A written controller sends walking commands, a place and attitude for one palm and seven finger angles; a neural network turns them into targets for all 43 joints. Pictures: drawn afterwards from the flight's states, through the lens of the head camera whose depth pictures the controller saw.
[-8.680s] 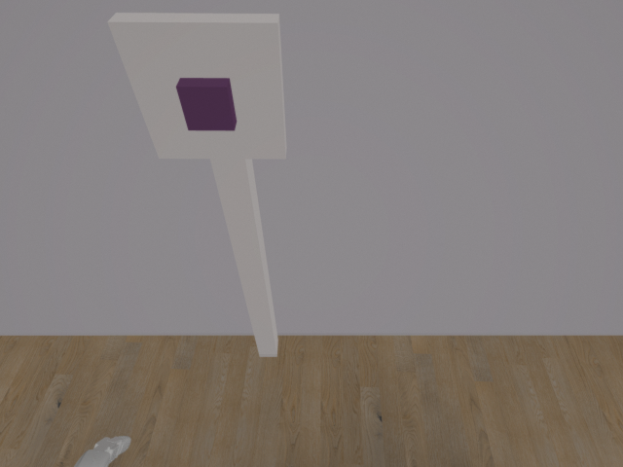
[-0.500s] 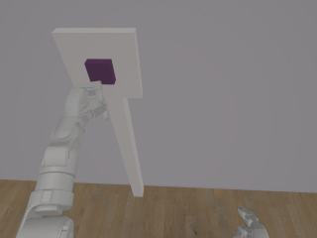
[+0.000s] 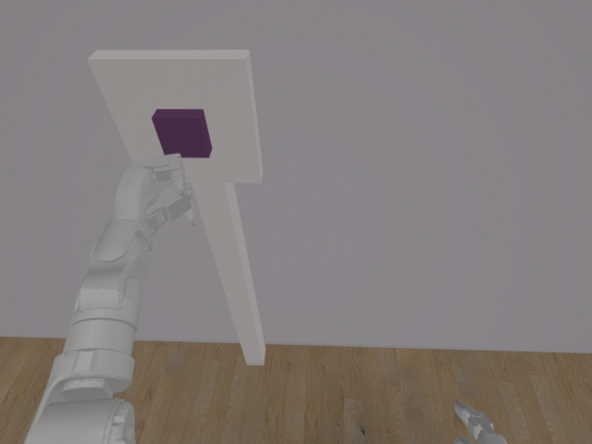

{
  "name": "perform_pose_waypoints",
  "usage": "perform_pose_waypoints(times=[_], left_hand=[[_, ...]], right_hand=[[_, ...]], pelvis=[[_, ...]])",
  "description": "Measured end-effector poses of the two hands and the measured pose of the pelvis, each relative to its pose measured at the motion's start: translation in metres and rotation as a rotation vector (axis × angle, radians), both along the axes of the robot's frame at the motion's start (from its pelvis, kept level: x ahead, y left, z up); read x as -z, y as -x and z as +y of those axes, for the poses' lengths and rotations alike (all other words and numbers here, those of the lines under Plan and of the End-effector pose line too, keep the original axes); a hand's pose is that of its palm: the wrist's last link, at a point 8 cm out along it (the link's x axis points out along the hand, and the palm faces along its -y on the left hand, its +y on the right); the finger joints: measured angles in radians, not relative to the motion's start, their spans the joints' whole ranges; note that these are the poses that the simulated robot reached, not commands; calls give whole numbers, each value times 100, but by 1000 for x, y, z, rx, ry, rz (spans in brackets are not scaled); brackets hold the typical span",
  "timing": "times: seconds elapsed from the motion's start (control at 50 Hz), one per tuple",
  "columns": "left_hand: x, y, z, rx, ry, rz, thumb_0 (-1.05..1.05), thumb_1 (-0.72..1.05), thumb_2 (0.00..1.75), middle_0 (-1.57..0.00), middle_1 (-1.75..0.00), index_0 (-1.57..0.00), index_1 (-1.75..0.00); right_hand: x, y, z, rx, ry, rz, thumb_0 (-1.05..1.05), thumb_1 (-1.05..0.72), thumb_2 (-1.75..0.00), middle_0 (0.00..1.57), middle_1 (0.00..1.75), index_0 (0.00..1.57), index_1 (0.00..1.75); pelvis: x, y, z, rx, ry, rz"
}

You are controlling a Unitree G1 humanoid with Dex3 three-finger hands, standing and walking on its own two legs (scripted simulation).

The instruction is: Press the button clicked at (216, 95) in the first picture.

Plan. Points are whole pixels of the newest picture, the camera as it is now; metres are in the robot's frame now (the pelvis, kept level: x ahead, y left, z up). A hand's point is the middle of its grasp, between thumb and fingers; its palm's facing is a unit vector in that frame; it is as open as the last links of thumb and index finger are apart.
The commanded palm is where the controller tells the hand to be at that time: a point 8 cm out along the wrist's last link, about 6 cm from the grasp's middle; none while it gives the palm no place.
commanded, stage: aim a knuckle at the button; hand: left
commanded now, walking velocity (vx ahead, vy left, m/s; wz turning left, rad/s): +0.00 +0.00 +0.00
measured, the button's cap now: (184, 132) +0.49 +0.19 +0.19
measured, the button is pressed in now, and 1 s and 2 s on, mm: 0 0 0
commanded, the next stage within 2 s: none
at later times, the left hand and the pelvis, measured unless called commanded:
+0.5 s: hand (196, 193) +0.38 +0.15 +0.17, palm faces +0.01 -1.00 -0.02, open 3.1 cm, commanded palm +0.36 +0.20 +0.16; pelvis +0.00 +0.00 +0.00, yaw +0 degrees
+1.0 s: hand (199, 197) +0.39 +0.15 +0.15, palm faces +0.01 -1.00 -0.01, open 3.1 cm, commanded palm +0.37 +0.20 +0.16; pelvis +0.00 +0.00 +0.00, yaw +0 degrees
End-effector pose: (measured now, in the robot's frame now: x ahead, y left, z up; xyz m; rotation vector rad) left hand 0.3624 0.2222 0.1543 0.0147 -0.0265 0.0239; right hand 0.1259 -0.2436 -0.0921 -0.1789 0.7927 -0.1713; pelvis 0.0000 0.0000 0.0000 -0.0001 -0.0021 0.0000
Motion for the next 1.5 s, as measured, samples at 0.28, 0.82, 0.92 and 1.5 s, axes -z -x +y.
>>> perform_pose_waypoints(times=[0.28, 0.82, 0.92, 1.5], left_hand=[[-5, -9, -15, 0, 13, 13, 2, 90, 89, -130, -150, -130, -150], [-11, -10, -9, -31, -6, -33, 2, 90, 89, -130, -150, -130, -150], [-9, -11, -6, -6, -7, -4, 2, 90, 90, -130, -150, -130, -150], [-1, 7, -14, 7, 2, -42, 2, 90, 90, -130, -150, -130, -150]], right_hand=[[-9, -25, 19, -40, -33, -70, 2, -90, -90, 20, 30, 20, 30], [-3, -6, 5, -10, -7, -11, 2, -90, -90, 20, 30, 20, 30], [0, -3, 2, -7, -8, 6, 2, -90, -90, 20, 30, 20, 30], [-8, -25, 13, -45, -2, -45, 2, -90, -90, 20, 30, 20, 30]], pelvis=[[0, -1, 3, 4, -4, 1], [0, 2, -3, 5, -2, -2], [0, 0, -2, -4, 1, 4], [1, -2, 2, -9, 2, -9]])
